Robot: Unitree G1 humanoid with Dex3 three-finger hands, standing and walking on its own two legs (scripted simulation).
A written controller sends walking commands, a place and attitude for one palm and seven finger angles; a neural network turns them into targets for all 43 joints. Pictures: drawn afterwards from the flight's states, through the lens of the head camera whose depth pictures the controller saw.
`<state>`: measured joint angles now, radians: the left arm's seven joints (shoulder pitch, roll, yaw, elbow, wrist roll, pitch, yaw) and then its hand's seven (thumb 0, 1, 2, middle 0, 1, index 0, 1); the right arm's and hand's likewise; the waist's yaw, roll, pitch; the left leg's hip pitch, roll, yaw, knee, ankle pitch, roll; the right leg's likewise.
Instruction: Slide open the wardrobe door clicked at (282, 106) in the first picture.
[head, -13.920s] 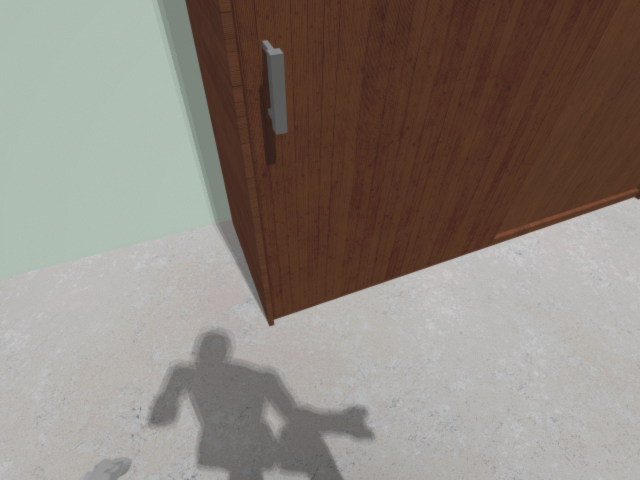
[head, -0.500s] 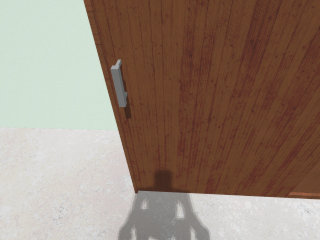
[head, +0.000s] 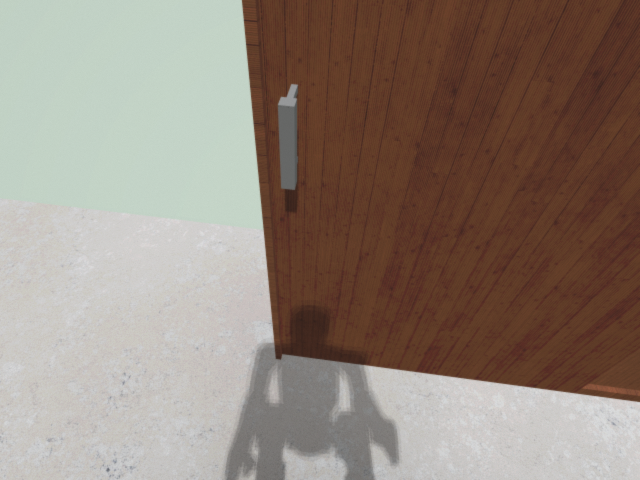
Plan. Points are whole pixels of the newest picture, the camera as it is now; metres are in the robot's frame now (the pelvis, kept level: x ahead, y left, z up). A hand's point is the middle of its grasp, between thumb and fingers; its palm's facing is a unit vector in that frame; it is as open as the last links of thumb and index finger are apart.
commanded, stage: come to a stop and stand still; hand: left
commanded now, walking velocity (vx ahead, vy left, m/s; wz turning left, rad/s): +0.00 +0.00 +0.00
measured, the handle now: (291, 138) +0.57 +0.11 +0.13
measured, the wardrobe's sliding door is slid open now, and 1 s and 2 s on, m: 0.00 0.00 0.00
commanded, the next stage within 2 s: look again from close up in 0.16 s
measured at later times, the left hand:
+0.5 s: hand out of the picture +0.03 +0.19 -0.17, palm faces -0.01 -0.96 -0.28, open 7.4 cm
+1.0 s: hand out of the picture -0.01 +0.12 -0.17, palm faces +0.03 -0.98 -0.19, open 7.4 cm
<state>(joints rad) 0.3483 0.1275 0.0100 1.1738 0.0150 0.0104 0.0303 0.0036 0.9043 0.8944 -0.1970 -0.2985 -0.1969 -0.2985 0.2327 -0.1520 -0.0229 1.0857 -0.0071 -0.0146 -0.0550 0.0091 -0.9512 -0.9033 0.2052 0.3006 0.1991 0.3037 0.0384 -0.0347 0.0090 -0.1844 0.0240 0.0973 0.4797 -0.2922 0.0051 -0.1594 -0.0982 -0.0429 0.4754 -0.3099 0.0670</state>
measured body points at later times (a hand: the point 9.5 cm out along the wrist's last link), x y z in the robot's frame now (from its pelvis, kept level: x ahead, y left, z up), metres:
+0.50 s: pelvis -0.01 -0.01 -0.01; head +0.00 -0.04 +0.44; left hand +0.03 +0.24 -0.14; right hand -0.01 -0.22 -0.18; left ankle -0.02 +0.11 -0.74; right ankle -0.04 -0.16 -0.74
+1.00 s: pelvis -0.01 -0.05 +0.00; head +0.01 -0.06 +0.45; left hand -0.01 +0.17 -0.16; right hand +0.01 -0.28 -0.16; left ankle -0.02 +0.11 -0.74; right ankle -0.04 -0.16 -0.74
